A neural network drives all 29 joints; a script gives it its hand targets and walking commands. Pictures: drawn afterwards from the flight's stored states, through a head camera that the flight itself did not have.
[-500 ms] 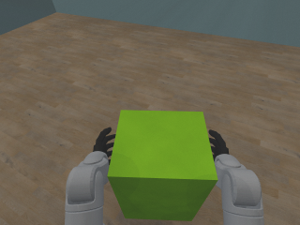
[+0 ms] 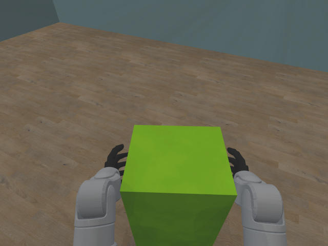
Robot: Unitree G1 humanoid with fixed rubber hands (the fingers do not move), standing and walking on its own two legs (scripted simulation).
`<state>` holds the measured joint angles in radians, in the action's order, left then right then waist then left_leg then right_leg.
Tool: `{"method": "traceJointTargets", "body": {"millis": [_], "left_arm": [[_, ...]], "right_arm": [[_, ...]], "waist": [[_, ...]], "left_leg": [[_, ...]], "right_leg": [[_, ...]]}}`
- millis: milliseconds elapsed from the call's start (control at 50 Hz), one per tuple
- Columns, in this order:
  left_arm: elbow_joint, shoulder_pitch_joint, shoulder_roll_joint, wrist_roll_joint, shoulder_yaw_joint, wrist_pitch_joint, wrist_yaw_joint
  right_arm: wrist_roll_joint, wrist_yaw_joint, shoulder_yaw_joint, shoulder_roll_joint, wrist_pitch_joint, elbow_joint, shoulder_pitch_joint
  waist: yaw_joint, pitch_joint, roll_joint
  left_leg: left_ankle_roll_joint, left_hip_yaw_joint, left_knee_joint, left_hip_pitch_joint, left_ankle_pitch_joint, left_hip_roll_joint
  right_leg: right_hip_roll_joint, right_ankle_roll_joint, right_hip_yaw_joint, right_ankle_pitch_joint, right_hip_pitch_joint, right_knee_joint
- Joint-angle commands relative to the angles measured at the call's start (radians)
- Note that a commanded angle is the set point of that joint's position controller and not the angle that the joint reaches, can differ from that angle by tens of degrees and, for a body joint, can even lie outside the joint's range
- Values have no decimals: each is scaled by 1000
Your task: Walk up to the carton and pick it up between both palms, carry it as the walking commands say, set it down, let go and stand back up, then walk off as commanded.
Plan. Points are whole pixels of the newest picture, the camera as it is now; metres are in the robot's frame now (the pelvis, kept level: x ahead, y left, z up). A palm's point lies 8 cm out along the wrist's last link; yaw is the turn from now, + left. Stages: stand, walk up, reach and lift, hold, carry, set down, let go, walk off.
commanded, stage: carry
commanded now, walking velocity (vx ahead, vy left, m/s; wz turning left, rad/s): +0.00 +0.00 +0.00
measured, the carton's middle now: (174, 192) +0.27 +0.00 +0.03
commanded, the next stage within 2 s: none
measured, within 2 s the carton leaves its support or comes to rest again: neither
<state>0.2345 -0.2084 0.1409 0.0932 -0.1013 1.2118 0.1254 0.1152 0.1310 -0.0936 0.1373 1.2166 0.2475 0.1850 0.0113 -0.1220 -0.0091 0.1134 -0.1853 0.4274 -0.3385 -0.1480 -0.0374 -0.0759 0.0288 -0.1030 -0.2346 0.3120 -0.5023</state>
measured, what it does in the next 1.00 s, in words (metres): stands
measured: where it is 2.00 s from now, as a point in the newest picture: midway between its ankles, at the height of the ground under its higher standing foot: outside the picture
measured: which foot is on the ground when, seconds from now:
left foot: down 0.00-1.00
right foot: down 0.00-1.00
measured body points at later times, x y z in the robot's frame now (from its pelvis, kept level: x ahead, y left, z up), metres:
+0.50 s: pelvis +0.01 -0.02 +0.00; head +0.00 -0.02 +0.45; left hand +0.31 +0.13 +0.05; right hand +0.30 -0.16 +0.05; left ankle +0.06 +0.05 -0.74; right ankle +0.02 -0.14 -0.74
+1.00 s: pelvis +0.02 -0.04 +0.00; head +0.00 -0.04 +0.45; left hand +0.31 +0.10 +0.04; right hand +0.30 -0.19 +0.04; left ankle +0.06 +0.05 -0.74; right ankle +0.02 -0.14 -0.74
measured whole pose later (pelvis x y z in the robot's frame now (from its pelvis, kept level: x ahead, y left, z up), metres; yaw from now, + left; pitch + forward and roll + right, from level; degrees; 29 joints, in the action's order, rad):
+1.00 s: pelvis +0.02 -0.04 +0.00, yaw -1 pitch +3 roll +0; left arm -0.02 -0.13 0.13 0.14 -0.09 0.79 0.08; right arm 0.14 0.09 -0.10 0.13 0.80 -0.04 0.14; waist 0.00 -0.12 0.00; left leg 0.05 -0.17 0.50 -0.35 -0.20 0.02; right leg -0.02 -0.02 -0.11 -0.27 0.30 -0.53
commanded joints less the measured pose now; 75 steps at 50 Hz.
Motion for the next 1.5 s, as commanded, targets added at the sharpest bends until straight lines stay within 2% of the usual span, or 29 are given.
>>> {"method": "traceJointTargets", "body": {"millis": [0,80,200,440,700,1140,1480], "left_arm": [[32,-472,982,-400,690,-9,-270],[-26,-461,970,-359,645,-41,-267],[-107,-453,942,-288,571,-143,-260],[-116,-395,857,-240,547,-266,-248],[-153,-341,768,-163,492,-399,-228],[-180,-311,712,-127,473,-476,-217],[-181,-301,697,-121,469,-505,-217]], "right_arm": [[-405,-279,674,956,-22,74,501],[-383,-282,653,946,-50,28,513],[-325,-278,591,920,-148,-59,524],[-259,-250,546,847,-279,-94,450],[-188,-228,483,763,-416,-144,404],[-152,-213,458,711,-489,-182,379],[-143,-209,455,698,-515,-189,367]], "waist": [[-11,-203,55],[-9,-207,39],[-6,-224,22],[-9,-254,14],[-10,-239,16],[-11,-204,6],[-11,-211,3]], "left_leg": [[-69,258,-179,125,-147,240],[-67,233,-152,110,-104,223],[-58,206,-101,103,-32,203],[-56,186,-23,141,102,197],[-70,190,-6,143,104,201],[-84,175,1,130,53,194],[-90,163,15,128,68,192]], "right_leg": [[-29,-10,41,-62,-15,31],[-37,-21,55,-38,-29,45],[-46,-36,79,4,-41,56],[-58,-51,97,79,-35,45],[-63,-60,106,83,-36,49],[-75,-74,119,83,-38,74],[-81,-80,122,144,-63,77]]}}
